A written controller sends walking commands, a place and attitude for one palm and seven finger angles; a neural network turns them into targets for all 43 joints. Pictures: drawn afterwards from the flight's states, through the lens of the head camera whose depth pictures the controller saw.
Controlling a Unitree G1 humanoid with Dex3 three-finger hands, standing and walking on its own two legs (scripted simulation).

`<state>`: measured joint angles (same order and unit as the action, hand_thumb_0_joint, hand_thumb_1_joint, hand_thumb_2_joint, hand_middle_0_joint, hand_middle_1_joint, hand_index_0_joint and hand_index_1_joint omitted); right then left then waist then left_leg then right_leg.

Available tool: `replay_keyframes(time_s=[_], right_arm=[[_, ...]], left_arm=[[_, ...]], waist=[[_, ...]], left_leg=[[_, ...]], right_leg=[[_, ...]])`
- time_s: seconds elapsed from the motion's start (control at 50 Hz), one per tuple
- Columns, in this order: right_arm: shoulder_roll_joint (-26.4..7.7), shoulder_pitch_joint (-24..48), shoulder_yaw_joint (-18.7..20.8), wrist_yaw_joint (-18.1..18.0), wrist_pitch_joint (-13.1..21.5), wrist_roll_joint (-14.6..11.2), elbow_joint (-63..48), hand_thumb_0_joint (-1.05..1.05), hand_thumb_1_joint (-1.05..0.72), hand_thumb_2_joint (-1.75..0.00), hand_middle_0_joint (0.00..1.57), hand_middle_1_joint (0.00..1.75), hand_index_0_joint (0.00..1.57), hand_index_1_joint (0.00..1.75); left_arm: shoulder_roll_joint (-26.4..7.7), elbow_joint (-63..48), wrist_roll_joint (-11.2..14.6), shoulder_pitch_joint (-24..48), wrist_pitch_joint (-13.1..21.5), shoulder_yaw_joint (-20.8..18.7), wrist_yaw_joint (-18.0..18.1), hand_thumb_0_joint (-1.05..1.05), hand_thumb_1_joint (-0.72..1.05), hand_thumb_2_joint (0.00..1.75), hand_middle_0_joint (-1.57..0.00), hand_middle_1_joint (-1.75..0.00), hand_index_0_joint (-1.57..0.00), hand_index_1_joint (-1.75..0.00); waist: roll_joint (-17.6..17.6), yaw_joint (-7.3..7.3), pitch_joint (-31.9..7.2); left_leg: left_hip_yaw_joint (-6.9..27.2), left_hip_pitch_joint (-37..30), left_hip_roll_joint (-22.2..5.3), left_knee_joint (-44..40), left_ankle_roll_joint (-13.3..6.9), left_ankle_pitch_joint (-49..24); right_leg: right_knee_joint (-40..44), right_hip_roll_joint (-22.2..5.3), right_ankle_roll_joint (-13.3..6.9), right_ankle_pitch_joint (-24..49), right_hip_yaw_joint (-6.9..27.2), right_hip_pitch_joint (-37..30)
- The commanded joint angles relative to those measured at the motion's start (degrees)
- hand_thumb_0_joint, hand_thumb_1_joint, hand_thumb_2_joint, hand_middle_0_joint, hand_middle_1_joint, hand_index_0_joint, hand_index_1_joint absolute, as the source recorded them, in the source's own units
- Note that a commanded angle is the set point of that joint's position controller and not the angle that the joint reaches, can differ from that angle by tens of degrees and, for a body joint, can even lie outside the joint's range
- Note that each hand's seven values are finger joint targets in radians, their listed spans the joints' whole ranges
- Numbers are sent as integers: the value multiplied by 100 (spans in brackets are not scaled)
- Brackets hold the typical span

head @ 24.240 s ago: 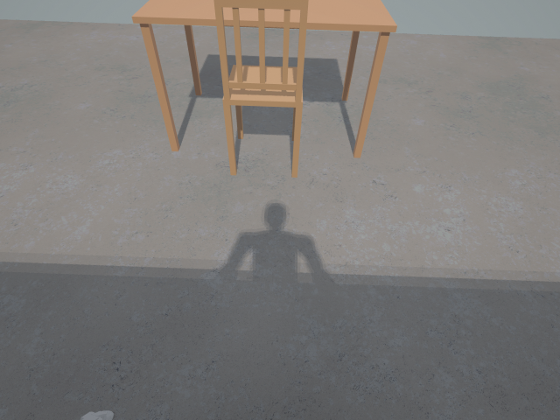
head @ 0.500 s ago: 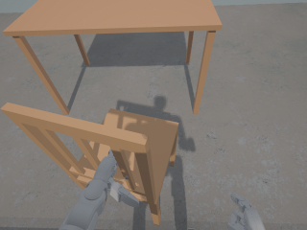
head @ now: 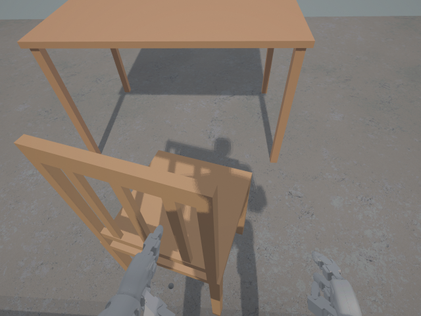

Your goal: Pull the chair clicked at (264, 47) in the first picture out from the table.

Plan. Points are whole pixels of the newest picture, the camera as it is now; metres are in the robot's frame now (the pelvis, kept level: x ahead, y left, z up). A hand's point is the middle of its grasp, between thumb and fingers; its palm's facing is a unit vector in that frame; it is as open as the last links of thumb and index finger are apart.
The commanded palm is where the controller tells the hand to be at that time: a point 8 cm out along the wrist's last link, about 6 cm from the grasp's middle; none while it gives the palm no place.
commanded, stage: draw the fingers out of the gap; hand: left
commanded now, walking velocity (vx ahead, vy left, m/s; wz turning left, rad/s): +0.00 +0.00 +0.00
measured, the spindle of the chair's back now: (137, 219) +0.33 +0.17 -0.03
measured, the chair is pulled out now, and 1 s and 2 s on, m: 0.57 0.57 0.57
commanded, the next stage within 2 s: draw the hand back to the body in 0.26 s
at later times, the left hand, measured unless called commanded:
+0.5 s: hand (161, 308) +0.15 +0.09 +0.02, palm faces -0.06 -1.00 +0.02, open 17.4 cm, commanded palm +0.12 +0.14 +0.03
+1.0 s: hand (87, 289) +0.16 +0.17 +0.11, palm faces +0.16 -0.94 -0.29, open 16.8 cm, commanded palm +0.12 +0.22 +0.12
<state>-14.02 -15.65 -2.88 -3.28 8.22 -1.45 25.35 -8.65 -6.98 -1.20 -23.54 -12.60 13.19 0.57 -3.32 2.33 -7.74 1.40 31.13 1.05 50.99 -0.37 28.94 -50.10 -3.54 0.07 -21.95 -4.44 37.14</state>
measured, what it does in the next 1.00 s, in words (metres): stands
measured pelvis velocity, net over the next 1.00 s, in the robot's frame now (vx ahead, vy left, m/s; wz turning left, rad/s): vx -0.01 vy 0.00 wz -0.01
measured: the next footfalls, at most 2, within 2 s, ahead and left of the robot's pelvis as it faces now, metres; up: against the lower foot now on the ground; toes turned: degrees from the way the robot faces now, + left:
none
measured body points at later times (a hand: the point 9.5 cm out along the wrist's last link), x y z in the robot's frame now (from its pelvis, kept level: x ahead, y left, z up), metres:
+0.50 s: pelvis -0.01 +0.01 -0.02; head +0.02 +0.00 +0.43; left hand +0.15 +0.14 +0.03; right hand +0.18 -0.22 -0.07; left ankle -0.04 +0.12 -0.69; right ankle +0.03 -0.12 -0.69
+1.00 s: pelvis -0.01 +0.00 +0.00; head -0.02 -0.03 +0.45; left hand +0.14 +0.22 +0.13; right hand +0.16 -0.23 -0.07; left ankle -0.04 +0.12 -0.69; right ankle +0.03 -0.12 -0.69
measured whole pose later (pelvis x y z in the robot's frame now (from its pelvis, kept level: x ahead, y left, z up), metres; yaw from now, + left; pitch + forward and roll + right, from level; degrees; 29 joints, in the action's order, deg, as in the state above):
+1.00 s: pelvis -0.01 +0.00 +0.00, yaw +0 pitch +6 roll -1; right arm -12.2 -17.6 -1.1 -6.4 10.0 -2.6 27.4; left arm -15.7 -30.0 4.6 -40.1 3.5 -3.5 4.5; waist -4.3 -1.3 -7.6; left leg 1.9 29.3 -0.1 53.6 0.1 29.8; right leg -51.0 -2.4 -0.4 -21.9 -4.9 34.6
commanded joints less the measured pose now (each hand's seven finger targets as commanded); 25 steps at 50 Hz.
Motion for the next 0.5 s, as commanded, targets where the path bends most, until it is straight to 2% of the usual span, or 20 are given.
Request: replay_keyframes(time_s=[0.0,0.02,0.04,0.08,0.1,0.14,0.16,0.22,0.24,0.26,0.34,0.36,0.38,0.4,0.42,0.44,0.48], right_arm=[[-592,380,293,-84,323,-17,-1095,0,-90,-90,20,30,20,30],[-581,367,297,-91,320,-16,-1137,0,-90,-90,20,30,20,30],[-592,346,302,-99,332,-8,-1159,0,-90,-90,20,30,20,30],[-528,315,309,-84,349,-6,-1244,0,-90,-90,20,30,20,30],[-514,297,311,-88,341,-7,-1275,0,-90,-90,20,30,20,30],[-524,284,317,-109,322,1,-1311,0,-90,-90,20,30,20,30],[-521,291,306,-104,334,-3,-1347,0,-90,-90,20,30,20,30],[-512,263,309,-124,330,-2,-1433,0,-90,-90,20,30,20,30],[-527,263,326,-141,334,-16,-1440,0,-90,-90,20,30,20,30],[-518,250,311,-137,349,-11,-1478,0,-90,-90,20,30,20,30],[-473,224,363,-127,359,-37,-1598,0,-90,-90,20,30,20,30],[-473,193,358,-122,352,-32,-1596,0,-90,-90,20,30,20,30],[-359,296,345,-112,554,-40,-1546,0,-90,-90,20,30,20,30],[-398,240,370,-98,684,-21,-1360,0,-90,-90,20,30,20,30],[-400,227,365,-94,709,-32,-1310,0,-90,-90,20,30,20,30],[-407,185,395,-88,752,-24,-1265,0,-90,-90,20,30,20,30],[-347,160,433,-8,831,-29,-1212,0,-90,-90,20,30,20,30]], left_arm=[[-137,-1450,-99,-92,241,80,0,0,-55,20,0,0,0,0],[-158,-1503,-145,-215,228,77,19,0,-55,20,0,0,0,0],[-169,-1642,-182,-165,226,119,50,0,-55,20,0,0,0,0],[-122,-1887,-217,-622,250,152,100,0,-55,20,0,0,0,0],[-119,-1947,-235,-770,252,165,122,0,-55,20,0,0,0,0],[-188,-2093,-294,-797,247,147,179,0,-55,20,0,0,0,0],[-126,-2188,-317,-812,259,268,186,0,-55,20,0,0,0,0],[-53,-2288,-367,-1082,268,401,175,0,-55,20,0,0,0,0],[-152,-2298,-394,-1097,259,334,183,0,-55,20,0,0,0,0],[-63,-2427,-386,-1197,264,440,161,0,-55,20,0,0,0,0],[-32,-2653,-429,-1853,242,529,117,0,-55,20,0,0,0,0],[-35,-2696,-446,-1844,247,563,115,0,-55,20,0,0,0,0],[616,-3500,545,-1385,1155,336,103,0,-55,20,0,0,0,0],[285,-3091,493,-1705,1562,157,100,0,-55,20,0,0,0,0],[69,-3014,511,-1863,1762,-139,119,0,-55,20,0,0,0,0],[-56,-3143,589,-1821,1957,-314,140,0,-55,20,0,0,0,0],[-6,-3424,614,-1878,2471,-348,117,0,-55,20,0,0,0,0]], waist=[[557,39,-613],[581,17,-558],[444,34,-545],[396,-51,-644],[510,-58,-694],[472,-40,-609],[415,-10,-558],[640,2,-474],[549,6,-416],[441,-11,-510],[394,-102,-627],[491,-55,-600],[931,-95,-404],[886,-151,-500],[846,-225,-502],[631,-254,-476],[-24,-321,-764]], left_leg=[[98,262,77,-715,-118,-1382],[113,283,69,-710,-116,-1410],[128,258,80,-686,-110,-1427],[125,229,78,-650,-99,-1571],[123,266,77,-629,-100,-1594],[135,330,88,-587,-96,-1533],[136,342,89,-568,-99,-1466],[158,478,90,-515,-125,-1285],[153,508,93,-490,-124,-1252],[162,467,100,-491,-123,-1286],[172,491,92,-430,-103,-1537],[175,507,85,-411,-107,-1515],[181,723,152,-160,-25,-1449],[136,811,164,-64,-27,-1312],[124,874,165,-88,-15,-1225],[130,904,170,-67,11,-1253],[82,748,135,29,86,-1520]], right_leg=[[619,93,-79,859,69,-964],[576,99,-88,839,42,-903],[548,105,-104,843,56,-865],[459,103,-118,940,39,-888],[428,110,-109,961,32,-901],[386,131,-125,897,33,-817],[385,124,-112,818,44,-739],[365,141,-102,622,40,-643],[355,150,-117,576,54,-603],[327,140,-116,590,48,-616],[195,147,-140,754,41,-651],[184,150,-129,771,30,-620],[75,231,-113,880,-174,-295],[-25,239,-125,797,-90,-280],[-33,255,-145,667,-72,-281],[-88,242,-168,659,-53,-258],[-278,210,-205,741,-30,-186]])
